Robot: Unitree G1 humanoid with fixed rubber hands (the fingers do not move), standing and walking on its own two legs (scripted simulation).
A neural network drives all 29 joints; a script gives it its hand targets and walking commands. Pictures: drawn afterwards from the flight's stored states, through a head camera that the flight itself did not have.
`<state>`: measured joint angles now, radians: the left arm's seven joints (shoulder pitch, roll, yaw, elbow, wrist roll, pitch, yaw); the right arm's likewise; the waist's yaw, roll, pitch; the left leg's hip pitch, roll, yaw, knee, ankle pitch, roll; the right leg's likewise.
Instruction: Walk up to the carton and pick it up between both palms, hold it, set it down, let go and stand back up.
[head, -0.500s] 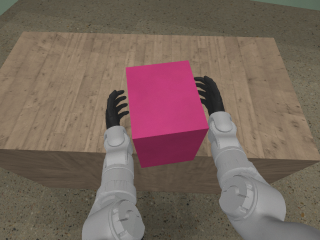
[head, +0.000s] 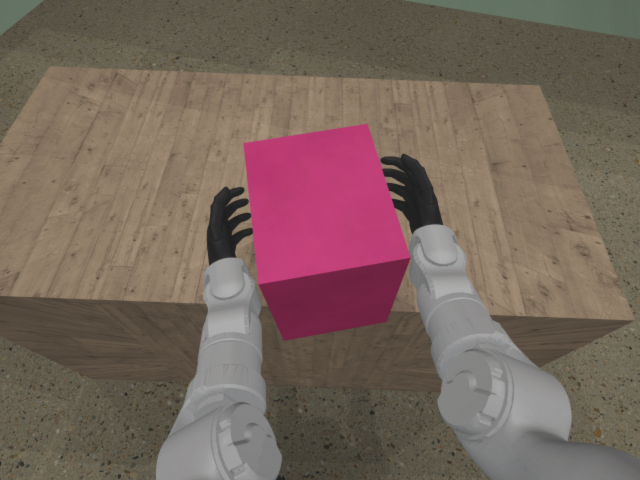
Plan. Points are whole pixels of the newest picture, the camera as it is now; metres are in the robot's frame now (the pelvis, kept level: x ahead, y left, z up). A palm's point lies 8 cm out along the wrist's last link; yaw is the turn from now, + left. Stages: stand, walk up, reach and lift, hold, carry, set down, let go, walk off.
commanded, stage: reach and lift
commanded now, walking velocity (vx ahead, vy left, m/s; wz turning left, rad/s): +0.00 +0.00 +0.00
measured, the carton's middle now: (322, 241) +0.44 +0.06 -0.02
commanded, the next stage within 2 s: none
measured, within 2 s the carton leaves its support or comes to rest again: neither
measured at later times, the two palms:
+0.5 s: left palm (218, 261) +0.37 +0.18 +0.03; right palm (420, 226) +0.42 -0.07 +0.05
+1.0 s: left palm (211, 252) +0.35 +0.18 +0.07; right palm (439, 234) +0.38 -0.07 +0.10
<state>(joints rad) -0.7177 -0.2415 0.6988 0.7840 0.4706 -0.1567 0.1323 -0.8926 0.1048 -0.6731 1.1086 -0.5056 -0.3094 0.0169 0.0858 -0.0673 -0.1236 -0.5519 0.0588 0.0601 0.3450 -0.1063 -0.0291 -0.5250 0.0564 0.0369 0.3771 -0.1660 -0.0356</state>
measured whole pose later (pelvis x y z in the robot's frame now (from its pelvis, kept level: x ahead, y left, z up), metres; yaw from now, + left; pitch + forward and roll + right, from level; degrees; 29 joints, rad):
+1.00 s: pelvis -0.02 +0.01 +0.01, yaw +3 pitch +3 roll -1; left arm -0.62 -0.12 0.46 0.77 0.32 0.02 0.13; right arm -0.78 0.12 -0.35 1.04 -0.20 -0.15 -0.12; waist -0.01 -0.03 -0.03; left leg -0.26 0.04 0.02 0.33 -0.11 -0.02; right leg -0.19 0.04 -0.01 0.30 -0.15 -0.02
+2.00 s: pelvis -0.01 +0.02 +0.01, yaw +5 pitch -5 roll -1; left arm -0.56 -0.09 0.26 0.28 0.28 0.54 0.11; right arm -0.68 0.04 -0.01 0.62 0.15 0.25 -0.24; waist -0.09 -0.04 0.00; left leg -0.13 0.01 -0.01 0.36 -0.15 0.00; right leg -0.02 0.01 -0.04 0.30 -0.19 0.00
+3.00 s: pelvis -0.02 +0.01 +0.01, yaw +6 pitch -9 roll -1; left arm -0.58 -0.09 0.28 0.12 0.35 0.70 0.04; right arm -0.70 0.06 0.00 0.53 0.18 0.33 -0.27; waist -0.10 -0.06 0.04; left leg -0.07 0.01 -0.03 0.36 -0.14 -0.01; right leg 0.04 0.01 -0.06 0.30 -0.19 -0.01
